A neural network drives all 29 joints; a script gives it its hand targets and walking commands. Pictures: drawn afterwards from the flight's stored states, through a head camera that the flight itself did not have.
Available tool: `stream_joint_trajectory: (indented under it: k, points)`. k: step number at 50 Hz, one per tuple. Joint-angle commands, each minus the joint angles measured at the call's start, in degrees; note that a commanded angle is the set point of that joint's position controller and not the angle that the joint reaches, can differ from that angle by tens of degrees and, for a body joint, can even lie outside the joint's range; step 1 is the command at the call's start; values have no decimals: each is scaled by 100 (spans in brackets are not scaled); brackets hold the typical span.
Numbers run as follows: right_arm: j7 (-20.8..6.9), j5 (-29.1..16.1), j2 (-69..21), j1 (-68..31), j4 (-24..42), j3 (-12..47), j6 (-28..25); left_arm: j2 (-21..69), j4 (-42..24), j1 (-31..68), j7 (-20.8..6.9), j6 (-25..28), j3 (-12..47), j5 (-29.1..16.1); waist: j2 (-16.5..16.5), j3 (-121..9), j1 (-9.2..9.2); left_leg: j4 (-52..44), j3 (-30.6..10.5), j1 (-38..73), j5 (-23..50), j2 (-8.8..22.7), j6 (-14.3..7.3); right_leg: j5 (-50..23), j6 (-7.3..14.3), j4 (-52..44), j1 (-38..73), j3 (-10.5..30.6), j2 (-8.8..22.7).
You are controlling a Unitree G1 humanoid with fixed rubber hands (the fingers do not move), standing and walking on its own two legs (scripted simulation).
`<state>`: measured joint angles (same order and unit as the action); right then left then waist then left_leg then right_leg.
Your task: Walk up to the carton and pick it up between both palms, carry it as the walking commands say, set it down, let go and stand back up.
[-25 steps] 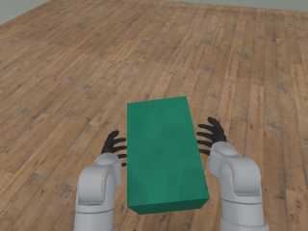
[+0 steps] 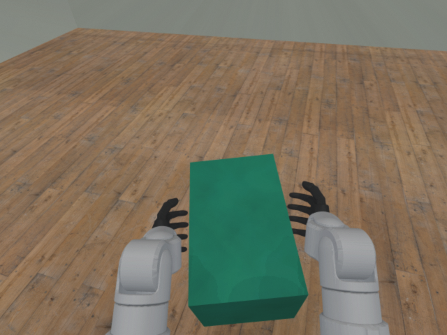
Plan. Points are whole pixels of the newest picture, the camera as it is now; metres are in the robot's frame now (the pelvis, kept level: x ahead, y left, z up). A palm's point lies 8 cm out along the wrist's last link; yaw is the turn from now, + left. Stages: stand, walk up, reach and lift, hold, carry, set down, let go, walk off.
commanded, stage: carry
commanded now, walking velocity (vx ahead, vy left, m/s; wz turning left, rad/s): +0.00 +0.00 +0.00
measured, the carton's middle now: (239, 237) +0.32 -0.01 +0.01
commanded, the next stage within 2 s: none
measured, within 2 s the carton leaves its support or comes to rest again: neither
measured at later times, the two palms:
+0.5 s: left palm (153, 258) +0.24 +0.13 +0.09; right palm (313, 235) +0.26 -0.13 +0.10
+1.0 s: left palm (156, 240) +0.28 +0.13 +0.09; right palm (309, 220) +0.29 -0.12 +0.11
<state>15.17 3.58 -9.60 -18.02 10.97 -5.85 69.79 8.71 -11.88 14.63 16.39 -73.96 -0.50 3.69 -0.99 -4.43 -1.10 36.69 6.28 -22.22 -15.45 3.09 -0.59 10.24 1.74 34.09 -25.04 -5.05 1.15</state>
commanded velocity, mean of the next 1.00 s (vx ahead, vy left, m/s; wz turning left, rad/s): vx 0.00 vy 0.00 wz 0.00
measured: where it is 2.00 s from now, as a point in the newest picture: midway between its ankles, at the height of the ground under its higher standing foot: outside the picture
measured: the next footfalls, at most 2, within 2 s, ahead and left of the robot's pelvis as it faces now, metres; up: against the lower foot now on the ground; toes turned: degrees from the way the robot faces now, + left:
none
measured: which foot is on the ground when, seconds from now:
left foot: down 0.00-1.00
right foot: down 0.00-1.00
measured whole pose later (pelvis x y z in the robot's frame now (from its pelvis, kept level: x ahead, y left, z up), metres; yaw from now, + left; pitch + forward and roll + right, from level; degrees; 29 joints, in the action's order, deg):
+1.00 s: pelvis -0.01 +0.01 +0.00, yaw -1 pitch +2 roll +0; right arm 14.7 4.5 -10.1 -19.5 11.6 -5.9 68.1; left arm 9.0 -12.4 15.8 16.3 -71.9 -1.3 4.4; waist -0.1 -2.6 0.0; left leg 36.4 6.6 -23.3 -14.8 3.3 -1.0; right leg 8.3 1.3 32.2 -25.6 -4.9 1.2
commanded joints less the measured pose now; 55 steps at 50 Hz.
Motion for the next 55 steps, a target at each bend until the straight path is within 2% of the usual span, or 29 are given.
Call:
stream_joint_trajectory:
  k: [1,2,3,5,10,11,13,17,20,22,25,28,31,32,34,36,38,39,40,41,42,44,46,47,49,50,51,54,55]
  points:
    - [-1424,-2029,-6369,-2392,708,3230,-16,5940,-1425,3183,-1289,603,2451,-1777,413,-2086,133,-926,-673,224,-747,512,-151,976,-141,-1011,915,842,667]
    - [-1406,-1938,-6272,-2297,601,3112,8,5877,-1277,3159,-1288,567,2405,-1729,262,-2072,114,-991,-646,290,-827,421,-108,1273,-145,-1043,818,893,689]
    - [-1443,-1985,-6373,-2468,644,3186,5,5903,-1420,3375,-1296,598,2416,-1728,492,-1737,120,-940,-571,241,-901,403,-77,1543,-127,-1254,464,1041,725]
    - [-1418,-1976,-6373,-2488,568,3102,-18,5914,-1385,3460,-1319,581,2425,-1771,8,-1884,101,-1109,-692,294,-1040,457,-110,1521,-109,-1087,516,899,642]
    - [-1387,-1825,-6337,-2310,383,2954,24,6036,-1255,3480,-1351,518,2489,-1899,315,-1798,91,-1067,-714,214,-1046,490,-121,1373,-145,-1094,490,831,522]
    - [-1401,-1852,-6409,-2516,456,2908,15,6179,-1330,3780,-1337,512,2596,-1923,-167,-1715,94,-1221,-700,237,-1247,527,-84,1404,-121,-1039,357,808,517]
    - [-1408,-1823,-6417,-2373,209,2799,79,6078,-1303,3772,-1321,454,2555,-1917,-125,-1674,91,-1396,-823,167,-1913,511,-147,1736,-227,-936,224,680,376]
    - [-1418,-1742,-6307,-2075,16,2631,102,6088,-1297,3799,-1317,443,2618,-1978,-561,-1683,125,-1808,-936,-288,-2087,867,-170,665,-187,-101,776,123,15]
    - [-1431,-1807,-6460,-2446,434,2838,17,6328,-1385,3926,-1393,496,2693,-2110,-350,-1883,145,-1565,-855,-84,-1781,833,-201,573,-199,-231,818,211,67]
    - [-1381,-1675,-6373,-1990,129,2694,44,6204,-1260,3736,-1391,456,2711,-2080,-145,-1931,133,-1110,-569,59,-1392,650,-99,592,-135,-863,756,690,398]
    - [-1378,-1844,-6462,-2495,608,2976,-21,6278,-1292,3764,-1409,540,2557,-2068,769,-1900,92,-489,-290,236,-1049,203,-54,1652,-127,-1529,568,1162,631]
    - [-1425,-1880,-6514,-2295,493,2949,-15,6181,-1486,3781,-1414,559,2599,-2039,255,-2183,83,-585,-447,720,-608,232,-125,1393,-147,-1473,511,1030,726]
    - [-1432,-1928,-6439,-2482,750,3108,-57,6216,-1297,3414,-1386,600,2457,-1900,336,-2270,102,-1049,-766,474,-879,499,-194,1060,-159,-963,774,752,492]
    - [-1458,-1900,-6322,-2353,527,3001,-97,6023,-1161,3320,-1389,632,2406,-1819,117,-2345,118,-1176,-867,360,-1146,566,-246,943,-147,-874,903,688,437]
    - [-1449,-1882,-6425,-2285,534,3003,-162,6017,-1532,3641,-1388,745,2467,-1882,261,-2251,128,-738,-398,317,-1064,283,-94,1255,-166,-1324,841,1011,634]
    - [-1464,-1955,-6465,-2392,795,3170,-157,6203,-1446,3489,-1412,724,2525,-1939,441,-2261,87,-850,-608,463,-668,370,-146,1066,-144,-1165,853,871,592]
    - [-1495,-1587,-5907,-2194,-216,2647,-305,5656,-427,3092,-1426,849,2042,-1491,43,-2360,128,-897,-671,574,-496,420,-182,632,-175,-1062,834,768,574]
    - [-1506,-2042,-6466,-2424,944,3255,-306,6162,-1662,3455,-1409,850,2677,-1920,-43,-2329,123,-900,-653,634,-498,449,-168,618,-126,-1085,751,825,590]
    - [-1519,-1958,-6411,-2407,712,3175,-273,6154,-1553,3612,-1375,860,2614,-1886,159,-2216,118,-886,-499,540,-312,473,-104,316,-114,-961,877,723,550]
    - [-1533,-1789,-6176,-2282,281,2896,-315,5988,-1040,3479,-1404,868,2397,-1709,-41,-2199,133,-1012,-658,440,-262,517,-114,208,-119,-801,918,687,526]
    - [-1494,-1864,-6207,-2188,567,3036,-277,6126,-1190,3205,-1368,820,2544,-1802,-154,-2446,121,-997,-707,620,-54,585,-142,-35,-102,-688,990,653,500]
    - [-1491,-1995,-6379,-2302,831,3201,-266,6109,-1500,3245,-1381,797,2691,-1884,-153,-2437,144,-1046,-732,512,-174,657,-213,-176,-107,-624,1104,522,406]
    - [-1439,-1784,-6232,-1960,500,3019,-177,6006,-1312,3196,-1397,738,2624,-1888,305,-2413,128,-741,-591,473,301,611,-154,-723,-101,-605,1266,617,545]
    - [-1439,-1911,-6457,-2116,808,3187,-196,6178,-1687,3444,-1391,751,2848,-2019,272,-2367,127,-651,-433,482,356,529,-90,-949,-48,-629,1290,691,608]
    - [-1444,-1876,-6352,-1982,577,3136,-159,6036,-1411,3193,-1388,721,2713,-1896,243,-2409,135,-755,-563,522,254,532,-185,-719,-53,-543,1246,663,600]
    - [-1462,-1896,-6253,-1794,532,3128,-133,5936,-1331,2904,-1380,665,2711,-1839,-167,-2340,135,-769,-567,639,370,579,-167,-741,-46,-531,1067,668,646]
    - [-1488,-1637,-6008,-1805,38,2801,-222,5741,-955,3128,-1401,793,2468,-1678,-28,-2415,148,-698,-416,713,444,512,-130,-964,-70,-585,1152,707,671]
    - [-1500,-1906,-6424,-2218,878,3206,-339,6172,-1657,3374,-1440,880,2844,-1998,196,-2379,134,-644,-569,704,529,582,-222,-1028,-89,-528,1162,581,583]
    - [-1524,-1583,-6012,-1838,-140,2735,-384,5652,-833,3102,-1459,939,2350,-1615,189,-2361,147,-745,-563,580,222,501,-182,-761,-65,-545,1219,682,632]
